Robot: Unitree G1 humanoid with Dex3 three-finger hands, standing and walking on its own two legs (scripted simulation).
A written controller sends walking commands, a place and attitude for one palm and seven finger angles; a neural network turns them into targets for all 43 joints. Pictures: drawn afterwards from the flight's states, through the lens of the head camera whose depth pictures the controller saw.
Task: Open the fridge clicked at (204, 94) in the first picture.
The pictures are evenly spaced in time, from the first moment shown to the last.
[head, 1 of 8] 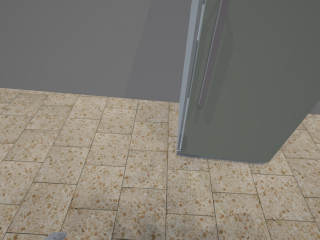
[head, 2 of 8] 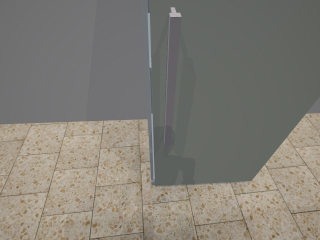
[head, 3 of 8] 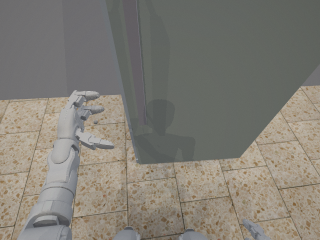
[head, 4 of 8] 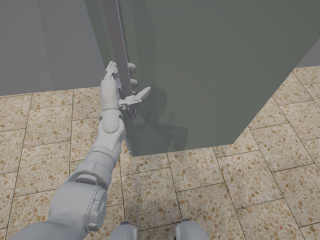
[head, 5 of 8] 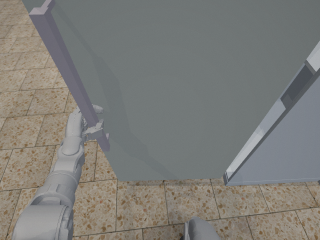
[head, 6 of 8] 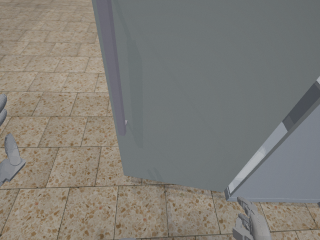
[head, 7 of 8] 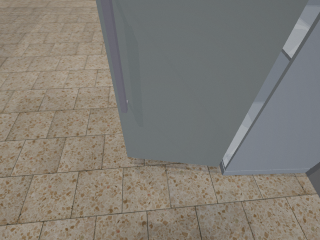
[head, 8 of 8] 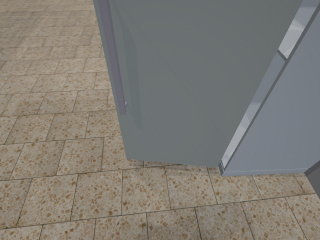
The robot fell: no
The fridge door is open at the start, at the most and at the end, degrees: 0 89 81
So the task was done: yes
